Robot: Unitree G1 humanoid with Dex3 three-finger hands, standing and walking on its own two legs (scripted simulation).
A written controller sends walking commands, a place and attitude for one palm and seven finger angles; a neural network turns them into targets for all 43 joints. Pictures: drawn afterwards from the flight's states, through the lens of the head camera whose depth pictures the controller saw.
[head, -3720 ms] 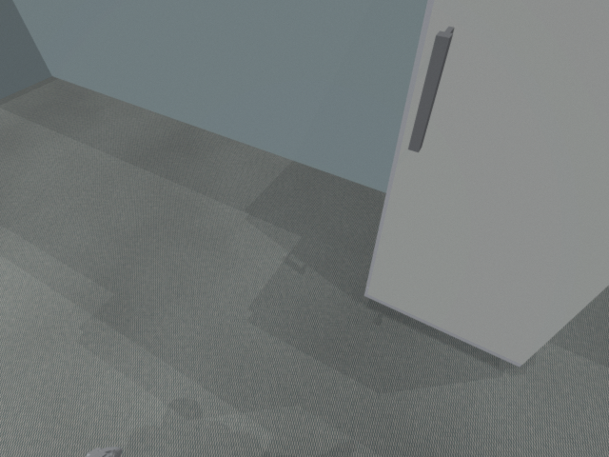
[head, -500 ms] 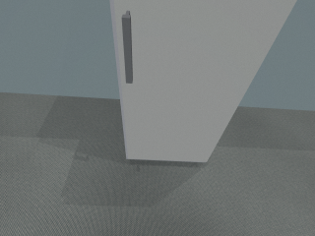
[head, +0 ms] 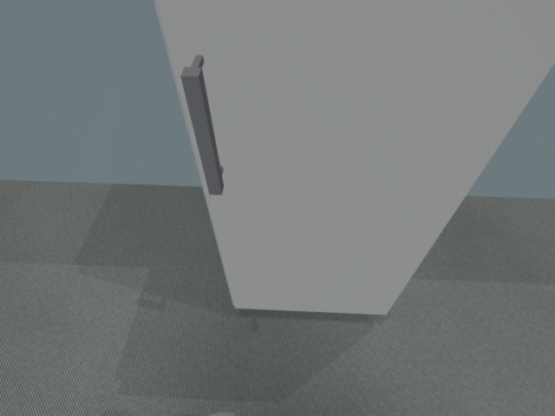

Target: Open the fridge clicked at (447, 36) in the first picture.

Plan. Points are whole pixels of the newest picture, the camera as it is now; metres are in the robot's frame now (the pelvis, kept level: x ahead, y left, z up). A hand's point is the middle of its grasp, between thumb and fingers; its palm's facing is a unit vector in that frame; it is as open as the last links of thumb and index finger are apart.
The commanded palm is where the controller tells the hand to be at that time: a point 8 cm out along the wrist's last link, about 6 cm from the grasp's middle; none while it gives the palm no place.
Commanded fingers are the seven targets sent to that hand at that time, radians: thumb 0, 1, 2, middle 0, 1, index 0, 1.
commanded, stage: come to a stop and stand still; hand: left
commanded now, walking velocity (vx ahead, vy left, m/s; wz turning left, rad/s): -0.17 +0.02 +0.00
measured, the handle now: (208, 132) +0.50 +0.15 +0.13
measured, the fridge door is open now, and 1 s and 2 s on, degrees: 0 0 0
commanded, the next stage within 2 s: look again from close up in 1.72 s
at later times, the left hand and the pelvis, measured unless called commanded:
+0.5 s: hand out of the picture +0.02 +0.23 -0.17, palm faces +0.01 -0.98 -0.18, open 7.4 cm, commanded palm none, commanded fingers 0.00 0.90 0.90 -0.20 -0.30 -0.20 -0.30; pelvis -0.03 +0.04 +0.01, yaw -2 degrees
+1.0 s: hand out of the picture -0.08 +0.13 -0.17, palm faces +0.02 -0.99 -0.12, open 7.4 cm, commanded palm none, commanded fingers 0.00 0.90 0.90 -0.20 -0.30 -0.20 -0.30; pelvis -0.06 -0.01 +0.01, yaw -2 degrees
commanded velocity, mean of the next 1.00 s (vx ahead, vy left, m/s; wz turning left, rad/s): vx -0.02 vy -0.05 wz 0.00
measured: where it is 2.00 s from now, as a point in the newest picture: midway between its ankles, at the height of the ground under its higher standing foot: outside the picture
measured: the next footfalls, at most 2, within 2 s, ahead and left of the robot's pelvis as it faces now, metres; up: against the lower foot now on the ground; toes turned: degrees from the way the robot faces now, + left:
left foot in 0.10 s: +0.03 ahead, +0.12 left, +0.00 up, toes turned +4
right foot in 0.64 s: -0.05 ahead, -0.13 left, +0.00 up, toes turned -5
